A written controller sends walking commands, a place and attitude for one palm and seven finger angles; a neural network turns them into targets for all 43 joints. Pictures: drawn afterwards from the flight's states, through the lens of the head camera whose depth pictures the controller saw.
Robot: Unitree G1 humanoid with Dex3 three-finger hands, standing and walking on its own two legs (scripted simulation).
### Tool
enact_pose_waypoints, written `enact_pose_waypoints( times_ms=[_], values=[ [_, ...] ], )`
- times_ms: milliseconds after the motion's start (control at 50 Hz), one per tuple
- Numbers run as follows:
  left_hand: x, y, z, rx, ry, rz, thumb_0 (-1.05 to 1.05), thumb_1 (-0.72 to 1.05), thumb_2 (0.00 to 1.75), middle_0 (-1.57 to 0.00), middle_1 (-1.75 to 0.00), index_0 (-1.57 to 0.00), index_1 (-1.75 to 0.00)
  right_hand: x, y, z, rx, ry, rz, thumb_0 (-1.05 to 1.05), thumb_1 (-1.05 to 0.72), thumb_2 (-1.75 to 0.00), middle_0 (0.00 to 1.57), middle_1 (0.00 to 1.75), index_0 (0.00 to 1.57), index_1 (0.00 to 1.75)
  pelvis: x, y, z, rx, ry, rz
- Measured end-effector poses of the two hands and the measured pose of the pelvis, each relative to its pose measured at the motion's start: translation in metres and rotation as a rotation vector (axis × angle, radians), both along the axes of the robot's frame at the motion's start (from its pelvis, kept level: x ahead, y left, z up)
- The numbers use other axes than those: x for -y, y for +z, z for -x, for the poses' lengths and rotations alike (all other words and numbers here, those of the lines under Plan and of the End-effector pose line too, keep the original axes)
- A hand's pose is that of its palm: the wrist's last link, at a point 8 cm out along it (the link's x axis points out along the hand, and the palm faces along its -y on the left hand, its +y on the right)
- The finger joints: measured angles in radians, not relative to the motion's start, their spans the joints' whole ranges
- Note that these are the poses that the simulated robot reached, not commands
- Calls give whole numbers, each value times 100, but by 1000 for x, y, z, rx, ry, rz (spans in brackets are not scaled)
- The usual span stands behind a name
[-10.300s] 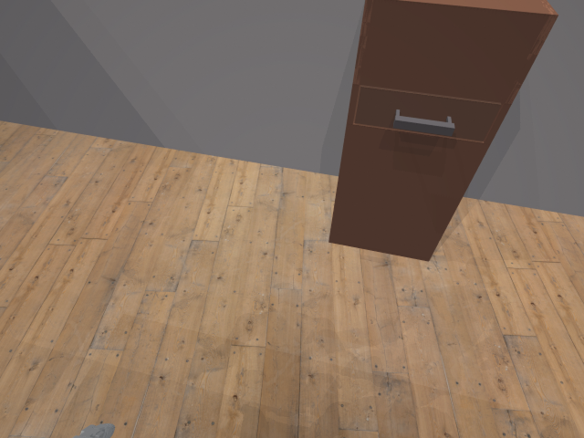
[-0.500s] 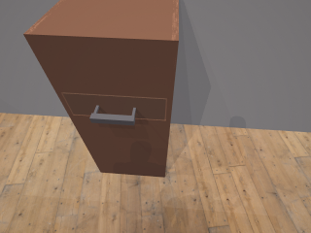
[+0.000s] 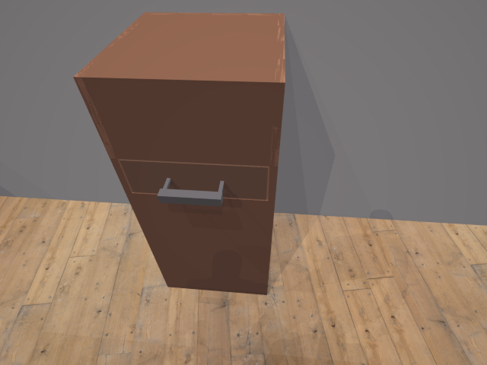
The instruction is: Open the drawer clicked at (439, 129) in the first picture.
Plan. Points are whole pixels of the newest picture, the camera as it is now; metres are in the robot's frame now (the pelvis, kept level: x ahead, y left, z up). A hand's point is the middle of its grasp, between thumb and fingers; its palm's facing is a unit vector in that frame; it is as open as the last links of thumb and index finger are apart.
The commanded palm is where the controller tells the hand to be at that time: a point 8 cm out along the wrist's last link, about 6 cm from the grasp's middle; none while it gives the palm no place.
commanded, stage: come to a stop and stand still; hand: left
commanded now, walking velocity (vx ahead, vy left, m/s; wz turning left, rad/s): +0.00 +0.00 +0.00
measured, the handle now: (192, 190) +0.55 +0.17 -0.09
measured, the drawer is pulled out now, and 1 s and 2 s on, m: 0.00 0.00 0.00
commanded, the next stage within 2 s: look again from close up in 0.02 s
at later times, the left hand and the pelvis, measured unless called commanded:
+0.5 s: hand out of the picture -0.01 +0.14 -0.17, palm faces +0.04 -0.99 -0.15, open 7.4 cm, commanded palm none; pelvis +0.00 -0.02 +0.01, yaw +0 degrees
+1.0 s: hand (143, 334) +0.18 +0.18 -0.04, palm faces -0.05 -0.50 -0.86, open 7.7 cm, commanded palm +0.13 +0.19 -0.03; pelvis -0.01 -0.01 -0.02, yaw +1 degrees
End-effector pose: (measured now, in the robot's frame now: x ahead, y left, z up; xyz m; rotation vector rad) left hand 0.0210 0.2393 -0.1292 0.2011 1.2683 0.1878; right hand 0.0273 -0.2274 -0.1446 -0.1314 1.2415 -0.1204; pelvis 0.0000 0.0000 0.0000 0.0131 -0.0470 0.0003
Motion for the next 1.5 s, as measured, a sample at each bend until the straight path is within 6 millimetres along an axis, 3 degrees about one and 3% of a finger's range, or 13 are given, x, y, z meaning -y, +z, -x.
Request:
enact_pose_waypoints(
  times_ms=[200,440,760,800,900,960,1020,1080,1140,1240,1360,1440,1500],
  values=[
    [23,-5,31,-89,26,49,1,91,89,-20,-30,-20,-30,0,0,25,-85,-9,-14,0,-91,-90,20,30,20,30,8,4,0,-7,2,0],
    [50,-12,36,-118,33,105,1,92,89,-20,-30,-20,-30,-7,1,55,-178,-43,-27,0,-91,-90,20,30,20,30,15,5,-2,-3,1,3],
    [52,-12,37,-111,44,96,1,91,89,-20,-30,-20,-30,-15,-1,56,-184,-48,-50,0,-91,-90,20,30,20,30,16,5,-2,-7,0,9],
    [41,2,19,-43,-67,15,4,94,89,-20,-30,-20,-30,-10,1,42,-82,-45,-24,0,-91,-90,20,30,20,30,16,3,0,5,-22,1],
    [13,81,-67,401,-314,-341,7,93,87,-21,-33,-20,-33,27,12,-15,275,-59,84,4,-94,-90,21,30,20,30,13,-5,2,-5,7,-10],
    [22,123,-121,635,-553,-578,5,87,86,-20,-36,-20,-35,46,26,-64,462,7,127,3,-93,-90,21,30,20,30,11,-13,6,-43,23,-11],
    [43,146,-154,815,-724,-753,4,80,83,-20,-39,-20,-39,56,47,-113,590,59,149,3,-92,-90,20,30,20,30,10,-20,8,-85,-4,-21],
    [65,144,-158,897,-831,-814,2,72,81,-21,-43,-21,-43,56,68,-157,651,106,145,2,-92,-90,20,30,20,30,12,-26,6,-113,-28,-38],
    [75,131,-145,887,-888,-839,1,65,78,-22,-48,-22,-47,44,82,-194,672,168,134,1,-91,-90,20,30,19,30,13,-30,2,-131,-31,-38],
    [57,113,-125,808,-914,-962,0,51,73,-24,-55,-24,-55,8,81,-243,673,301,90,1,-91,-90,20,30,19,30,18,-42,-6,-182,-8,-27],
    [25,134,-150,802,-878,-1131,0,36,67,-26,-64,-26,-64,-39,53,-261,630,388,-24,1,-90,-90,20,30,20,30,19,-53,-15,-195,27,0],
    [25,156,-177,818,-843,-1118,0,27,63,-26,-70,-27,-70,-55,36,-246,547,355,-96,1,-90,-90,20,30,20,30,16,-46,-23,-181,29,6],
    [31,164,-193,815,-877,-1077,0,20,60,-27,-75,-27,-74,-54,26,-227,469,315,-116,1,-90,-90,21,30,20,30,15,-38,-30,-178,20,2]
  ],
)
